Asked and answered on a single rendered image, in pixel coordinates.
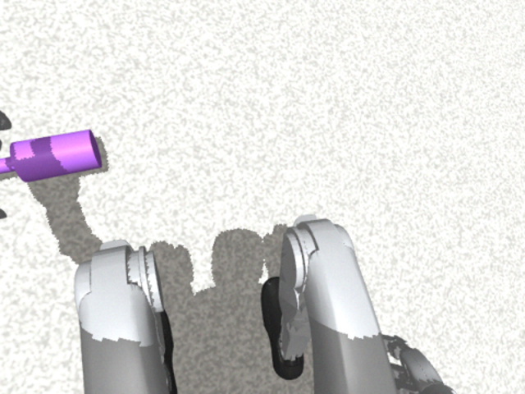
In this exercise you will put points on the right robot foot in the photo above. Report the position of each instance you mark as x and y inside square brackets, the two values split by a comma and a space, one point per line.
[271, 314]

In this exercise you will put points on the bottle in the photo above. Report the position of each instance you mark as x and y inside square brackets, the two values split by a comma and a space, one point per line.
[51, 156]

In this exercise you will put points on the left robot foot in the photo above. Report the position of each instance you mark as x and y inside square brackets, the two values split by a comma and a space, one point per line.
[168, 353]

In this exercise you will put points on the right robot hand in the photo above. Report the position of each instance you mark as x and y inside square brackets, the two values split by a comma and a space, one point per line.
[416, 372]

